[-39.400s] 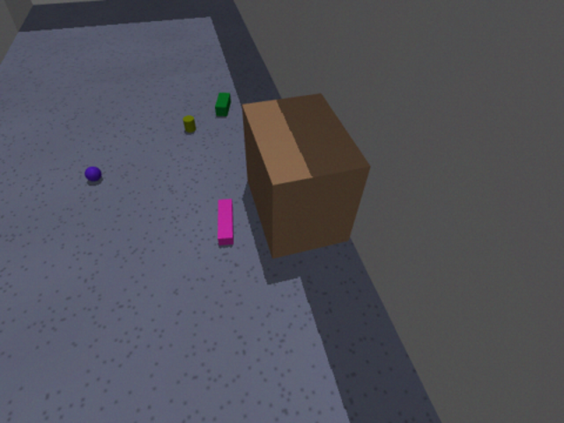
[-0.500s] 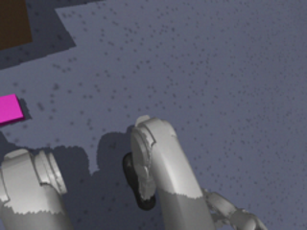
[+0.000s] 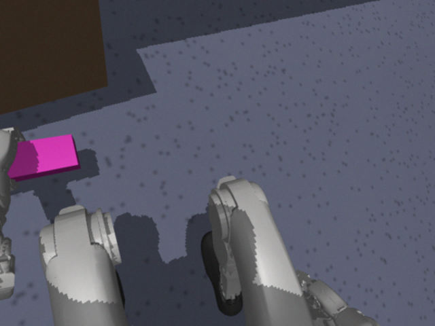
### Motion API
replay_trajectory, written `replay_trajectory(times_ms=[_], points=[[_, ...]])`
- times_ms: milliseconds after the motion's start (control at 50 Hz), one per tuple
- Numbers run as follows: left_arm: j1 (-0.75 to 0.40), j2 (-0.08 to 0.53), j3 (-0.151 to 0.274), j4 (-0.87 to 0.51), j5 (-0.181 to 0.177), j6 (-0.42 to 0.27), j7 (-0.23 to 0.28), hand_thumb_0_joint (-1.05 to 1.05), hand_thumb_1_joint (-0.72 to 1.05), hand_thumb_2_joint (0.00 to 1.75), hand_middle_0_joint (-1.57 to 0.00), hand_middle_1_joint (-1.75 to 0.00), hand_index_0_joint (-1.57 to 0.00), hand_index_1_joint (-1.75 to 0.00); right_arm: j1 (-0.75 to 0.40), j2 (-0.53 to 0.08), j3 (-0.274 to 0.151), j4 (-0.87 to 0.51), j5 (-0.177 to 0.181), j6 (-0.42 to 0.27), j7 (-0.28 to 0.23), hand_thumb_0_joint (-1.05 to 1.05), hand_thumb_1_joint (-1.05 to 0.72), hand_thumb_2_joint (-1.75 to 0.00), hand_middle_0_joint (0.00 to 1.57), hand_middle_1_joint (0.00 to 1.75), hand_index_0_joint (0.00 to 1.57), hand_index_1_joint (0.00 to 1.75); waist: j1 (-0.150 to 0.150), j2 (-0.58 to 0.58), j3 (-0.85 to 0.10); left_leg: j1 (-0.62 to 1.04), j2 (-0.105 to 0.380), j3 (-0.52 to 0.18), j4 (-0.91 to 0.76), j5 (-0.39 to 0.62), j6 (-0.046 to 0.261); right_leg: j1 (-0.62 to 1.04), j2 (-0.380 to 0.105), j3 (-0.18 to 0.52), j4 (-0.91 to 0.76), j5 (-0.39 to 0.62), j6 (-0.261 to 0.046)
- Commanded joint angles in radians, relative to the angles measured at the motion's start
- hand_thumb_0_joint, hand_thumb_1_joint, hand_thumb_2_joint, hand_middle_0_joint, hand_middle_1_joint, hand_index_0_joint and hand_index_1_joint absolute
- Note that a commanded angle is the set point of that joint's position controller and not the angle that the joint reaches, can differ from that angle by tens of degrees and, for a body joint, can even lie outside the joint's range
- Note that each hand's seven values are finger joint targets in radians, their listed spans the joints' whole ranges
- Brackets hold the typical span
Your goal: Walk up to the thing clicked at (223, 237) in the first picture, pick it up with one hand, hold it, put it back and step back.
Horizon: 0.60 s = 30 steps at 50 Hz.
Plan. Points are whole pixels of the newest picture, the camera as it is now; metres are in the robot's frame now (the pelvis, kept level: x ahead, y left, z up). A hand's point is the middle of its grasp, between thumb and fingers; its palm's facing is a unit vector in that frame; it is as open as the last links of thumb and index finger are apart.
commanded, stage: settle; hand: left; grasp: from above
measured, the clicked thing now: (10, 163) +0.42 +0.31 -0.22
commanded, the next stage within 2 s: lift in 0.36 s
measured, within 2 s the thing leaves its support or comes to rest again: neither
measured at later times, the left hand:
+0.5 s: hand out of the picture +0.39 +0.31 -0.13, palm faces -0.43 -0.08 -0.90, open 9.2 cm
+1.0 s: hand out of the picture +0.35 +0.32 -0.02, palm faces -0.44 -0.10 -0.89, open 9.3 cm
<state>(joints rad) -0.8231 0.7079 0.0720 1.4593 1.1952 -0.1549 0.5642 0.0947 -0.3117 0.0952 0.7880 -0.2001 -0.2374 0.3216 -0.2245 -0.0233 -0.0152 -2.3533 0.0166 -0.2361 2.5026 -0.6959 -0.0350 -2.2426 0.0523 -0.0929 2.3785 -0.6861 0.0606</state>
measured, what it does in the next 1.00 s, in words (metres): rises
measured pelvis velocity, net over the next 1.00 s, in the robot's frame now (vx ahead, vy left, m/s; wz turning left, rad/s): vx -0.01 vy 0.00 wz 0.11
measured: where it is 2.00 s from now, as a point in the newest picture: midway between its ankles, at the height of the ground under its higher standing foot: (172, 306)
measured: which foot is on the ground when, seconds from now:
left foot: down 0.00-1.00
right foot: down 0.00-1.00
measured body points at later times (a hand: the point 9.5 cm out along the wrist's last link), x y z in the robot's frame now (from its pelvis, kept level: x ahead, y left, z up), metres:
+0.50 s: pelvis -0.01 -0.01 +0.03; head +0.21 +0.07 +0.42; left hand +0.41 +0.32 -0.08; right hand +0.09 -0.28 -0.08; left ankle +0.07 +0.14 -0.28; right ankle +0.11 -0.13 -0.28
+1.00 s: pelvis -0.01 +0.00 +0.11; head +0.17 +0.06 +0.51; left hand +0.37 +0.32 +0.03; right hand +0.12 -0.26 -0.01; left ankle +0.07 +0.14 -0.28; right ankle +0.11 -0.13 -0.28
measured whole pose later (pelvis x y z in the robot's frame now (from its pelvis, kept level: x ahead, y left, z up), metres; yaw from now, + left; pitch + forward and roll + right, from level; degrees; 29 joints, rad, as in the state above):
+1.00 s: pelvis -0.01 +0.00 +0.11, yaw +7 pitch +33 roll -7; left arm -0.60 0.57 -0.02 0.96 1.10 -0.12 0.19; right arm 0.17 -0.26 -0.04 0.70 -0.04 -0.01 0.09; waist -0.10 0.04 -0.18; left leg -2.08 0.02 -0.12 2.13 -0.63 -0.02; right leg -2.00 0.00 -0.03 2.07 -0.66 0.05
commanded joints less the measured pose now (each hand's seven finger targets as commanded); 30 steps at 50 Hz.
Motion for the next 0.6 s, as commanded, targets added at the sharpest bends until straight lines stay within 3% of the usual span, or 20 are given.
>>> replay_trajectory(times_ms=[0,20,80,100,140,160,300,400,420,440,460,480,500,540,580], points=[[-0.291,0.181,-0.002,-0.157,-0.018,0.004,-0.033,0.0,0.59,0.6,-0.96,-0.58,-0.97,-0.57,0.181,-0.267,-0.102,-0.016,0.034,0.02,-0.026,0.0,-0.9,-0.9,0.2,0.3,0.2,0.3,-0.021,0.313,-0.62,0.463,-0.004,0.149,-0.292,0.122,0.056,0.299,0.029,-0.097,-0.264,0.178,-0.091],[-0.279,0.189,0.005,-0.154,-0.023,0.002,-0.046,0.0,0.6,0.6,-0.96,-0.59,-0.98,-0.57,0.179,-0.264,-0.103,-0.019,0.037,0.027,-0.033,0.0,-0.9,-0.9,0.2,0.3,0.2,0.3,-0.008,0.294,-0.642,0.471,-0.005,0.15,-0.29,0.133,0.058,0.313,0.026,-0.094,-0.265,0.187,-0.089],[-0.295,0.186,0.001,-0.186,-0.021,-0.015,-0.074,0.0,0.62,0.61,-0.98,-0.59,-1.0,-0.58,0.177,-0.244,-0.109,-0.036,0.049,0.052,-0.055,0.0,-0.9,-0.9,0.2,0.3,0.2,0.3,-0.006,0.261,-0.66,0.449,-0.009,0.158,-0.29,0.13,0.063,0.347,0.026,-0.065,-0.284,0.165,-0.091],[-0.304,0.206,0.021,-0.208,-0.02,-0.02,-0.076,0.0,0.63,0.61,-0.99,-0.58,-1.0,-0.58,0.179,-0.247,-0.114,-0.039,0.052,0.059,-0.064,0.0,-0.9,-0.9,0.2,0.3,0.2,0.3,0.006,0.263,-0.661,0.462,-0.014,0.164,-0.304,0.128,0.061,0.334,0.019,-0.072,-0.289,0.163,-0.09],[-0.293,0.187,0.005,-0.199,-0.005,-0.025,-0.091,0.0,0.64,0.62,-1.0,-0.59,-1.01,-0.58,0.182,-0.239,-0.12,-0.038,0.056,0.07,-0.078,0.0,-0.9,-0.9,0.2,0.3,0.2,0.3,0.002,0.26,-0.659,0.49,-0.012,0.166,-0.311,0.133,0.058,0.324,0.019,-0.071,-0.29,0.168,-0.093],[-0.337,0.21,0.014,-0.241,0.001,-0.033,-0.092,0.0,0.63,0.65,-1.01,-0.58,-1.01,-0.58,0.184,-0.24,-0.121,-0.042,0.056,0.077,-0.086,0.0,-0.9,-0.9,0.2,0.3,0.2,0.3,-0.001,0.269,-0.678,0.489,-0.013,0.166,-0.313,0.13,0.059,0.32,0.016,-0.067,-0.295,0.162,-0.093],[-0.299,0.203,0.029,-0.277,0.011,-0.033,-0.106,0.0,0.67,0.65,-1.04,-0.56,-1.04,-0.57,0.196,-0.215,-0.139,-0.049,0.065,0.12,-0.13,0.0,-0.9,-0.9,0.2,0.3,0.2,0.3,0.038,0.3,-0.748,0.552,-0.017,0.191,-0.357,0.17,0.054,0.358,0.006,-0.047,-0.314,0.198,-0.099],[-0.308,0.18,0.01,-0.284,0.011,-0.023,-0.126,0.0,0.68,0.66,-1.04,-0.56,-1.04,-0.57,0.213,-0.212,-0.15,-0.046,0.073,0.141,-0.157,0.0,-0.9,-0.9,0.2,0.3,0.2,0.3,0.029,0.28,-0.739,0.571,-0.018,0.196,-0.378,0.165,0.057,0.346,-0.001,-0.049,-0.336,0.203,-0.097],[-0.314,0.171,0.004,-0.267,0.006,-0.023,-0.132,0.0,0.69,0.66,-1.05,-0.56,-1.05,-0.56,0.222,-0.211,-0.15,-0.044,0.073,0.143,-0.159,0.0,-0.9,-0.9,0.2,0.3,0.2,0.3,0.017,0.258,-0.711,0.556,-0.018,0.195,-0.378,0.154,0.059,0.346,-0.002,-0.048,-0.343,0.195,-0.096],[-0.322,0.174,0.006,-0.293,0.001,-0.024,-0.138,0.0,0.7,0.68,-1.1,-0.59,-1.09,-0.6,0.225,-0.209,-0.15,-0.048,0.073,0.143,-0.164,0.0,-0.91,-0.91,0.2,0.3,0.2,0.3,0.023,0.259,-0.714,0.557,-0.02,0.198,-0.384,0.152,0.06,0.353,-0.005,-0.046,-0.352,0.191,-0.095],[-0.295,0.173,0.008,-0.279,-0.006,-0.021,-0.145,0.0,0.67,0.68,-1.02,-0.57,-1.01,-0.56,0.22,-0.204,-0.152,-0.045,0.075,0.146,-0.168,0.0,-0.88,-0.89,0.2,0.3,0.2,0.3,0.035,0.257,-0.723,0.566,-0.018,0.2,-0.389,0.15,0.06,0.363,-0.004,-0.039,-0.359,0.182,-0.096],[-0.316,0.189,0.017,-0.318,-0.011,-0.023,-0.148,0.0,0.67,0.69,-1.09,-0.58,-1.08,-0.59,0.223,-0.205,-0.151,-0.046,0.076,0.149,-0.172,0.0,-0.91,-0.91,0.2,0.3,0.2,0.3,0.044,0.276,-0.75,0.57,-0.021,0.205,-0.394,0.155,0.06,0.376,-0.007,-0.035,-0.363,0.187,-0.096],[-0.299,0.2,0.027,-0.323,-0.016,-0.019,-0.154,0.0,0.7,0.69,-1.05,-0.59,-1.06,-0.59,0.229,-0.207,-0.155,-0.051,0.078,0.15,-0.176,0.0,-0.9,-0.9,0.2,0.3,0.2,0.3,0.053,0.268,-0.775,0.592,-0.021,0.206,-0.403,0.163,0.06,0.397,-0.008,-0.034,-0.37,0.193,-0.096],[-0.276,0.17,0.01,-0.32,-0.035,-0.007,-0.173,0.0,0.68,0.69,-1.04,-0.59,-1.05,-0.59,0.227,-0.201,-0.16,-0.055,0.086,0.155,-0.18,0.0,-0.9,-0.9,0.2,0.3,0.2,0.3,0.054,0.268,-0.763,0.594,-0.022,0.208,-0.426,0.145,0.058,0.397,-0.009,-0.032,-0.383,0.171,-0.099],[-0.282,0.199,0.025,-0.358,-0.047,0.001,-0.193,0.0,0.67,0.68,-1.03,-0.6,-1.04,-0.59,0.228,-0.204,-0.167,-0.062,0.094,0.159,-0.189,0.0,-0.9,-0.9,0.2,0.3,0.2,0.3,0.061,0.265,-0.762,0.604,-0.023,0.207,-0.441,0.123,0.06,0.391,-0.011,-0.03,-0.401,0.144,-0.1]])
